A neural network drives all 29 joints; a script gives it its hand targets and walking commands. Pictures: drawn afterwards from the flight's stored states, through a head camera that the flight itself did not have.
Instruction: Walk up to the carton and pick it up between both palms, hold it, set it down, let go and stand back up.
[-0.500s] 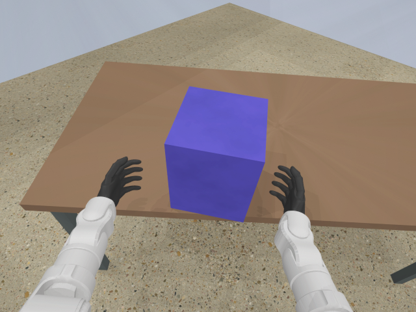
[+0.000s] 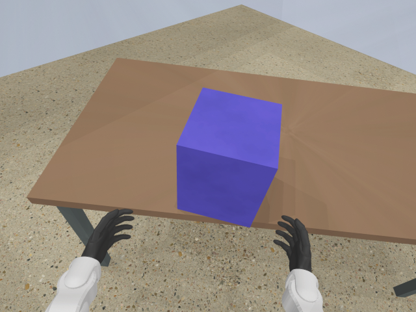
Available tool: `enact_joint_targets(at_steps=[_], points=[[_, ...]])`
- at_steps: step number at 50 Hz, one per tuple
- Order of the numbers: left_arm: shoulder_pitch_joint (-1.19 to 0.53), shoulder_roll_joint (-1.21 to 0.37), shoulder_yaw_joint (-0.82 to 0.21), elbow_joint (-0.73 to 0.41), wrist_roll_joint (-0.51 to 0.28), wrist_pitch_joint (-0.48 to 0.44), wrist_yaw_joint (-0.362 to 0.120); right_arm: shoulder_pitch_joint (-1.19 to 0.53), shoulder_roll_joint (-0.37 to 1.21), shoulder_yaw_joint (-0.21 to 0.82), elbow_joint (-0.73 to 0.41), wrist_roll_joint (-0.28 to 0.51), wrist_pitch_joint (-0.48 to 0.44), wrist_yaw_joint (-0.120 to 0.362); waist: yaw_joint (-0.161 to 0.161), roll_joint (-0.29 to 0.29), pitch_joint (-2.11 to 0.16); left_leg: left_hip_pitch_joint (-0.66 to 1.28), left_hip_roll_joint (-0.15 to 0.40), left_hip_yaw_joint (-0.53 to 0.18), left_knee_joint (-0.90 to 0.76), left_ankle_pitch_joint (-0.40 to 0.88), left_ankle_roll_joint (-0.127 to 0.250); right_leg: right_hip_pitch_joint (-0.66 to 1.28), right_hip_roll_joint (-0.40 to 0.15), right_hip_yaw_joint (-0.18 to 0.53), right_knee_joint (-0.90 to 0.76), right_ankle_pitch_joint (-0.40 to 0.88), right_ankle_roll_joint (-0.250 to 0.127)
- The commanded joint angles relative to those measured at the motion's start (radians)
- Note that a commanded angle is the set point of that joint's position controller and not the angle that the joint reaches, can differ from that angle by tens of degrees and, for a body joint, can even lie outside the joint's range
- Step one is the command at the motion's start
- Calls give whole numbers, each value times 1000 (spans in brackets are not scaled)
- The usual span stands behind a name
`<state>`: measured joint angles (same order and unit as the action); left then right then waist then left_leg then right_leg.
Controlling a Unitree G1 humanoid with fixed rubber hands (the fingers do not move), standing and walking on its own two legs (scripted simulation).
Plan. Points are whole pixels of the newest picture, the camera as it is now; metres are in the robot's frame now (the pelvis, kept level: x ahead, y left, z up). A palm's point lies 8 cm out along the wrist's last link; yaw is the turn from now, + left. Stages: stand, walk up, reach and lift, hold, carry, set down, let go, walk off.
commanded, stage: set down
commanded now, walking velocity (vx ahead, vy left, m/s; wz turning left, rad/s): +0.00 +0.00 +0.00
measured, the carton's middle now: (226, 159) +0.49 -0.03 -0.01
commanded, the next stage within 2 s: let go in 1.26 s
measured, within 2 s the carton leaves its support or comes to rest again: neither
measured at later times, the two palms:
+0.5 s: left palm (95, 275) +0.22 +0.22 -0.05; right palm (309, 291) +0.20 -0.19 -0.05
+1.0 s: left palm (95, 298) +0.18 +0.21 -0.06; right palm out of the picture +0.17 -0.23 -0.06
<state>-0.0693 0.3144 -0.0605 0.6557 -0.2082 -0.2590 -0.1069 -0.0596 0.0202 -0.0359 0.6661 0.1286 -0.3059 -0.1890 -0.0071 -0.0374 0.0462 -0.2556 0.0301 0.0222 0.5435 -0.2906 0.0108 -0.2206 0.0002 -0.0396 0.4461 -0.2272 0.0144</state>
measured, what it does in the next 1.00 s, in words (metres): stands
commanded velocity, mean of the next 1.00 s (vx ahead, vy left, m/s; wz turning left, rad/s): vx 0.00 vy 0.00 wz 0.00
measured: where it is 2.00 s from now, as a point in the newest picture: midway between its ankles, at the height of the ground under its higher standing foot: outside the picture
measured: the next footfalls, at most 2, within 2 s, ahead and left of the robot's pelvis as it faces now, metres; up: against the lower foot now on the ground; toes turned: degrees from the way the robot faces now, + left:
none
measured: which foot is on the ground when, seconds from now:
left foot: down 0.00-1.00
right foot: down 0.00-1.00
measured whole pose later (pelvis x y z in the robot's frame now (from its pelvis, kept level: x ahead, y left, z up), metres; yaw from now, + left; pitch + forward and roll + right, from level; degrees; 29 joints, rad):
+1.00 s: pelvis +0.02 -0.02 +0.01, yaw -1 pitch -4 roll +0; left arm 0.20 0.25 -0.01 0.50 -0.07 0.04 -0.03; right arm 0.19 -0.12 -0.01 0.68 0.04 -0.24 -0.04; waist 0.03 -0.02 0.09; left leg -0.06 0.04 0.05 0.38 -0.24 -0.01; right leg -0.07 0.01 -0.01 0.36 -0.21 -0.01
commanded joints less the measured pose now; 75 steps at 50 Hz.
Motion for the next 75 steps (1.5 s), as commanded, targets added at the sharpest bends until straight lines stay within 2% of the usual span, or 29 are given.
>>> enact_joint_targets(at_steps=[1, 4, 14, 16, 23, 32, 33, 35, 37, 40, 43, 45, 46, 47, 48, 49, 52, 61, 69, 75], points=[[-193, 115, 33, -206, 6, -52, 3, -145, -65, -4, -153, -4, -74, 11, -8, 159, -275, 113, -7, -16, -77, 348, -73, 115, 29, 30, -36, 172, -54], [-148, 120, 39, -215, 6, -39, 4, -121, -73, 2, -167, -9, -83, 16, -6, 137, -268, 118, -8, -9, -79, 357, -67, 128, 28, 34, -40, 186, -51], [-53, 118, 53, -246, 38, 34, 17, -37, -93, 15, -157, -19, -68, 40, 15, 141, -205, 144, -7, 8, -108, 363, -67, 147, 24, 37, -61, 179, -56], [-46, 116, 55, -240, 38, 56, 16, -27, -101, 11, -164, -28, -53, 43, 14, 127, -183, 139, -6, 12, -125, 329, -62, 143, 19, 40, -72, 157, -54], [22, 90, 65, -233, 75, 121, 26, 50, -140, 8, -118, -51, -19, 70, 10, 126, -142, 177, -6, 20, -147, 359, -68, 149, 20, 34, -92, 179, -51], [75, 87, 100, -252, 108, 208, 47, 99, -188, 3, -131, -82, 11, 107, 24, 68, -101, 173, -19, 44, -181, 317, -51, 178, 6, 43, -116, 208, -33], [91, 67, 99, -243, 125, 217, 56, 115, -209, 3, -98, -83, 15, 118, 27, 86, -104, 187, -15, 41, -185, 330, -59, 169, 9, 40, -119, 206, -34], [92, 84, 110, -279, 112, 214, 62, 121, -202, 12, -149, -82, 7, 124, 32, 56, -129, 186, -22, 50, -182, 326, -49, 185, 3, 44, -115, 241, -26], [113, 76, 117, -270, 125, 221, 67, 137, -210, 20, -130, -82, 8, 130, 31, 61, -120, 190, -27, 50, -183, 329, -47, 198, -2, 48, -112, 278, -24], [120, 78, 125, -258, 134, 242, 68, 139, -217, 25, -119, -84, 15, 136, 35, 42, -102, 181, -31, 53, -197, 280, -36, 196, -10, 54, -125, 253, -24], [137, 67, 118, -263, 148, 260, 76, 151, -225, 25, -98, -94, 21, 142, 32, 49, -91, 190, -31, 56, -198, 284, -38, 196, -8, 47, -126, 258, -28], [163, 40, 117, -243, 179, 284, 83, 161, -253, 23, -43, -97, 28, 154, 34, 76, -89, 211, -25, 55, -205, 305, -48, 198, 6, 36, -132, 246, -39], [152, 53, 119, -262, 175, 285, 85, 150, -250, 19, -62, -99, 28, 156, 36, 68, -90, 204, -25, 60, -204, 313, -46, 204, 7, 34, -133, 254, -37], [126, 83, 87, -443, 102, 238, 81, 153, -199, -28, -248, -84, -6, 134, 21, 8, -214, 207, -31, 76, -193, 325, -40, 232, 3, 46, -130, 279, -18], [168, 68, 82, -332, 119, 239, 83, 182, -208, 5, -156, -89, 12, 135, 20, 62, -141, 210, -39, 67, -196, 338, -46, 181, 0, 51, -134, 312, -23], [166, 66, 98, -324, 137, 242, 81, 178, -208, 3, -131, -89, 19, 139, 31, 70, -138, 226, -34, 64, -195, 344, -52, 184, 6, 43, -138, 272, -28], [186, 37, 97, -279, 168, 280, 83, 175, -232, -4, -81, -108, 39, 150, 33, 91, -71, 238, -25, 57, -200, 346, -57, 133, 19, 25, -158, 165, -42], [199, 1, 106, -273, 202, 338, 106, 172, -279, -24, -57, -141, 75, 181, 27, 68, -51, 244, -22, 51, -199, 385, -57, 128, 32, 7, -163, 161, -37], [144, 8, 82, -309, 187, 349, 141, 136, -292, -57, -47, -173, 64, 209, 9, 41, -74, 206, -12, 58, -190, 257, -41, 98, 16, 18, -134, 147, -33], [175, 10, 91, -284, 192, 345, 141, 160, -290, -36, -32, -156, 53, 210, 14, 32, -90, 205, -30, 62, -188, 255, -38, 129, 6, 36, -127, 220, -25]])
